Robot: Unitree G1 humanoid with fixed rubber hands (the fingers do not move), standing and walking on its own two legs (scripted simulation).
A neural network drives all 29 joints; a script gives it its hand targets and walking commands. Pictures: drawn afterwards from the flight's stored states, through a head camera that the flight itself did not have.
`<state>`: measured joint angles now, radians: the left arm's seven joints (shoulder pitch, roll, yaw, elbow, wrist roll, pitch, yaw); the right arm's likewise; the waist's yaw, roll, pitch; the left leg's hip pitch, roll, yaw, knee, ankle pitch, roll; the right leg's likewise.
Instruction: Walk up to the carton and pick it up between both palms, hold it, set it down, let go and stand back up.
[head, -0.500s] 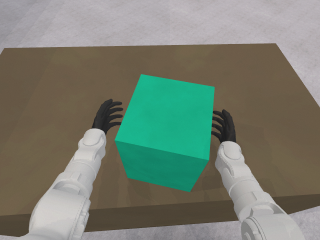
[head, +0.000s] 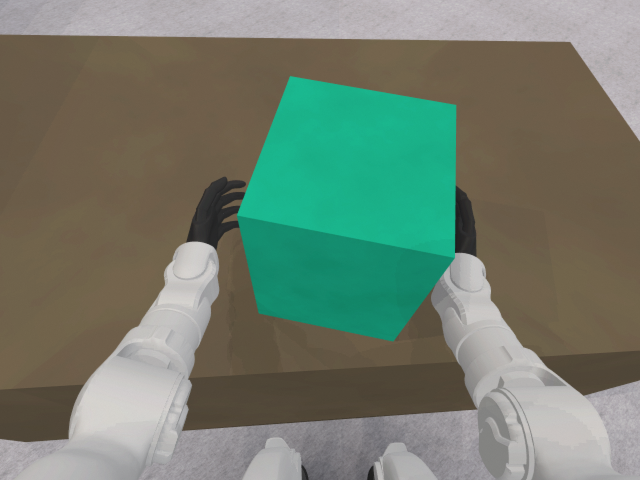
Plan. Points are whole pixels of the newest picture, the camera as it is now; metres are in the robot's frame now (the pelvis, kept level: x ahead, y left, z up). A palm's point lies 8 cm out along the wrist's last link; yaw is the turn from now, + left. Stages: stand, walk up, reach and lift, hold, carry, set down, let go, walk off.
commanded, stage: reach and lift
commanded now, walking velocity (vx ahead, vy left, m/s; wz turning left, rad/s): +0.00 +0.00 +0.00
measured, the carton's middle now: (346, 220) +0.45 -0.01 +0.03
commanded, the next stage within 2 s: none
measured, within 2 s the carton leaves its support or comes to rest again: neither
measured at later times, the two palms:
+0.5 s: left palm (234, 221) +0.46 +0.14 +0.02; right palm (454, 250) +0.41 -0.15 +0.02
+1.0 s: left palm (235, 221) +0.46 +0.14 +0.02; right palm (451, 255) +0.41 -0.15 +0.01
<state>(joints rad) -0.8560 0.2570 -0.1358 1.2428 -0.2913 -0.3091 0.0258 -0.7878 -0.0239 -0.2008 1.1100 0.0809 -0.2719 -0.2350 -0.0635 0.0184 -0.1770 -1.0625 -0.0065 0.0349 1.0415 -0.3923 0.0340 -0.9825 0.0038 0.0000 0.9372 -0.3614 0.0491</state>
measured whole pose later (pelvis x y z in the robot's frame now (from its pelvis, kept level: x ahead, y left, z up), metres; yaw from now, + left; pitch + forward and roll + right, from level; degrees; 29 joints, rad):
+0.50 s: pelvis +0.00 +0.01 +0.00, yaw +0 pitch +23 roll -6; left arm -0.92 0.15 -0.04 1.26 -0.14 -0.30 0.05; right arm -0.81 0.00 -0.33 1.19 -0.01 -0.37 -0.23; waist -0.06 0.04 -0.18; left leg -1.07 -0.01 0.03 1.07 -0.42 0.03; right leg -0.98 0.00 0.00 0.94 -0.37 0.06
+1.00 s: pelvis +0.01 +0.00 +0.00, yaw +0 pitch +24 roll -5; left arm -0.98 0.17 0.15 1.53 -0.01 -0.55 -0.02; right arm -0.83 0.09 -0.53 1.27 -0.17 -0.54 -0.22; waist -0.06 0.07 -0.19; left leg -1.06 0.00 0.03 1.03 -0.41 0.03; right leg -0.98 0.01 0.00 0.93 -0.37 0.06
